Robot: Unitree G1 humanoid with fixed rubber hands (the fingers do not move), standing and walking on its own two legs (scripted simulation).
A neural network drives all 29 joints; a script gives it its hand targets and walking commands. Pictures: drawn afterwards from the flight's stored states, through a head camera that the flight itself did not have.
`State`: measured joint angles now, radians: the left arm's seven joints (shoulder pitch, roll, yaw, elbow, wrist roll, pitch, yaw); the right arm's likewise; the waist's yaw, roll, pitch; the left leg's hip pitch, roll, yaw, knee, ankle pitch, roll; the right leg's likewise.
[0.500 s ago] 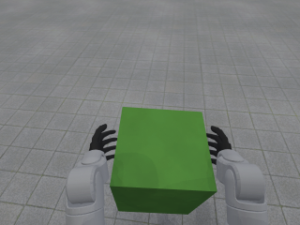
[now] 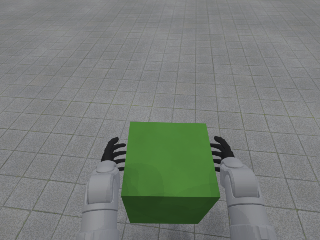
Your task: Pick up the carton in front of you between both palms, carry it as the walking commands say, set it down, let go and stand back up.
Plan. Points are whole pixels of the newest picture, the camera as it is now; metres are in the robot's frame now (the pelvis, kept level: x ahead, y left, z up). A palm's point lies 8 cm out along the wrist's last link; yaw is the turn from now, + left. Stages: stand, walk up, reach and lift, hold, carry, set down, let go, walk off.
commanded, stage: carry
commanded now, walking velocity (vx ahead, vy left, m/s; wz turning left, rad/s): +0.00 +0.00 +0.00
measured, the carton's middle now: (166, 176) +0.30 +0.01 -0.05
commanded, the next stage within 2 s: hold in 0.48 s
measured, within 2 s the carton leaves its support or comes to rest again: neither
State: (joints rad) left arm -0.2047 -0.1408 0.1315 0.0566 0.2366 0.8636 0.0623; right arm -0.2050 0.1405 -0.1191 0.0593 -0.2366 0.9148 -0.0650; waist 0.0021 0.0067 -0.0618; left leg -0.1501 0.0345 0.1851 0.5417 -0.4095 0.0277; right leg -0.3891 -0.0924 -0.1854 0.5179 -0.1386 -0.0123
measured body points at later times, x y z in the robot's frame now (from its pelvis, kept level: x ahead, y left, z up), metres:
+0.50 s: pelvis -0.01 +0.01 +0.00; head -0.01 +0.01 +0.45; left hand +0.30 +0.16 +0.03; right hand +0.29 -0.14 +0.03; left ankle -0.07 +0.08 -0.73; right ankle +0.08 -0.12 -0.73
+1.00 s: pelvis -0.04 -0.05 -0.01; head +0.05 -0.04 +0.42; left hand +0.30 +0.18 -0.03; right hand +0.34 -0.11 -0.04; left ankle -0.07 +0.08 -0.73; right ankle +0.08 -0.16 -0.73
